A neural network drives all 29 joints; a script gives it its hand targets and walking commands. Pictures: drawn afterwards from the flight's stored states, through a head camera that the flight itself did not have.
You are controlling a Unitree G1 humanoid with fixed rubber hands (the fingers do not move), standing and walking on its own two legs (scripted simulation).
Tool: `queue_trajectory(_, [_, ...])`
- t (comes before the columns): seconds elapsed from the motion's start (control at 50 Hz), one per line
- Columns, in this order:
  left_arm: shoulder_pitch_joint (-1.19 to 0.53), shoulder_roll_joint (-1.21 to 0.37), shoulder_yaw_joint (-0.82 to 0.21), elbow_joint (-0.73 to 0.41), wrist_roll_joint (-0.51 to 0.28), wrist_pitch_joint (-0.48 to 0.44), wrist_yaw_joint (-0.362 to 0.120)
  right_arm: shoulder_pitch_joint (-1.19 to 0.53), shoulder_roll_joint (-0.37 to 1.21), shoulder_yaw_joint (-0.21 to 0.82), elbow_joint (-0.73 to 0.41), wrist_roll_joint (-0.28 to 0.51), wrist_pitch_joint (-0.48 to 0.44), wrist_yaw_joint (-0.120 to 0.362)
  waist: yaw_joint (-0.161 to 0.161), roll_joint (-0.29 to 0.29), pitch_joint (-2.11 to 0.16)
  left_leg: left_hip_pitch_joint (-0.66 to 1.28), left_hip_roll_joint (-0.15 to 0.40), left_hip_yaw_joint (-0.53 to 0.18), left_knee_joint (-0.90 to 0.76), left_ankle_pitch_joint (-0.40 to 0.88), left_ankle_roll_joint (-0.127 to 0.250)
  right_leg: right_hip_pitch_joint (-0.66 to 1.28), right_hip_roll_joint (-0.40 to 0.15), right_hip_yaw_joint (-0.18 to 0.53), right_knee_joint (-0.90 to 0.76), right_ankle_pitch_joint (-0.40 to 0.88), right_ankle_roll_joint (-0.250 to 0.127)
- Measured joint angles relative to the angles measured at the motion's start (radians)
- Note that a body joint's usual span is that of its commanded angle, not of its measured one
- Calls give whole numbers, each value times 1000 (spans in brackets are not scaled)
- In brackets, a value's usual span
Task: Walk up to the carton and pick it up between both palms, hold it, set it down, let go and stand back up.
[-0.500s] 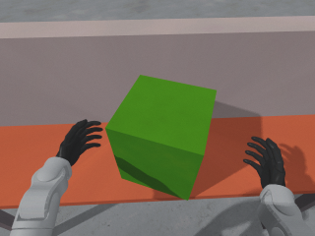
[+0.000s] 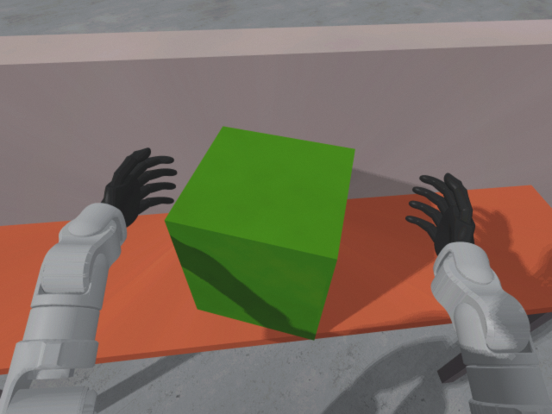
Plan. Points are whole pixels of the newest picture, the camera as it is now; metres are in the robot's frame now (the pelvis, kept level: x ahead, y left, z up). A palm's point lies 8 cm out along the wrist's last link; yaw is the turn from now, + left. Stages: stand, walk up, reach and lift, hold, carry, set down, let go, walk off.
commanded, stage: reach and lift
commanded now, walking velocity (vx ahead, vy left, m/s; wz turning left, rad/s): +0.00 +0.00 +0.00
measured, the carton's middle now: (269, 235) +0.38 +0.01 +0.03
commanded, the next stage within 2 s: none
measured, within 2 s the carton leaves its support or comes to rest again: neither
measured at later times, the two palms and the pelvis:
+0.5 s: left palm (141, 146) +0.43 +0.18 +0.18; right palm (450, 185) +0.34 -0.22 +0.17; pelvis -0.01 +0.00 +0.00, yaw +1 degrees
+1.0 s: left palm (164, 161) +0.44 +0.16 +0.14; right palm (418, 197) +0.36 -0.20 +0.13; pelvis -0.01 +0.00 +0.00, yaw +2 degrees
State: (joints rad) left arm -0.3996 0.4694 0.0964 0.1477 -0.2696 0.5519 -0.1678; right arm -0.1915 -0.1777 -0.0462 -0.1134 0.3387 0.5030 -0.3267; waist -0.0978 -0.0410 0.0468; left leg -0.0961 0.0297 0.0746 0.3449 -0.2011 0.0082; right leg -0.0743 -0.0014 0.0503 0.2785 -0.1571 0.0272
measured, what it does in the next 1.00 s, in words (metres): stands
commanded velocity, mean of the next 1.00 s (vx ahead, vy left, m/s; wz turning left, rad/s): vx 0.00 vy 0.00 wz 0.00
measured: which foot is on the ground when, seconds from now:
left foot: down 0.00-1.00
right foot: down 0.00-1.00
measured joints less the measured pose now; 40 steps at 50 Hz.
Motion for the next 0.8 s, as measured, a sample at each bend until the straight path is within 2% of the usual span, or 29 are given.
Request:
queue_trajectory(0.36, [-298,26,-32,317,19,-19,15,-298,-9,-6,309,18,-27,24,-64,-13,-34,-54,-4,-20,15,10,2,-44,-2,-15,4,11,1])
queue_trajectory(0.68, [-564,24,-99,684,29,-125,39,-571,2,-7,646,3,-94,40,-109,-7,-63,-94,-5,-36,30,12,2,-70,-3,-30,0,19,1])
queue_trajectory(0.8, [-614,11,-122,817,26,-193,29,-632,4,27,772,8,-141,22,-105,-2,-75,-98,-7,-40,34,13,3,-73,-4,-34,5,19,2])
